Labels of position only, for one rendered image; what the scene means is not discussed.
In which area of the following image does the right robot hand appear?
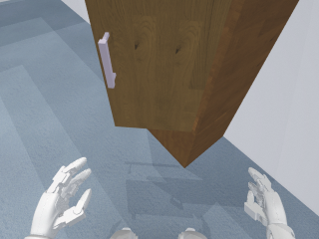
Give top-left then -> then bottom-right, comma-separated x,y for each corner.
244,167 -> 287,228

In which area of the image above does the left robot hand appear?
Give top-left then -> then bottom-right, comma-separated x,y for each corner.
30,157 -> 92,239

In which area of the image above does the left robot thigh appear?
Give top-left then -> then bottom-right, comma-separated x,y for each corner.
110,229 -> 139,239

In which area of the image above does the robot right shin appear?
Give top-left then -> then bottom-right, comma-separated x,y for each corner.
185,227 -> 195,231

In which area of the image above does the cupboard door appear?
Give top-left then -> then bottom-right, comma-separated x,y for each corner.
85,0 -> 232,132

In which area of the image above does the right robot forearm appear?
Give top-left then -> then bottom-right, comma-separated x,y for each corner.
265,223 -> 295,239

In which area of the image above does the handle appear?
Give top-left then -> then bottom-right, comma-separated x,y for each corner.
98,32 -> 117,89

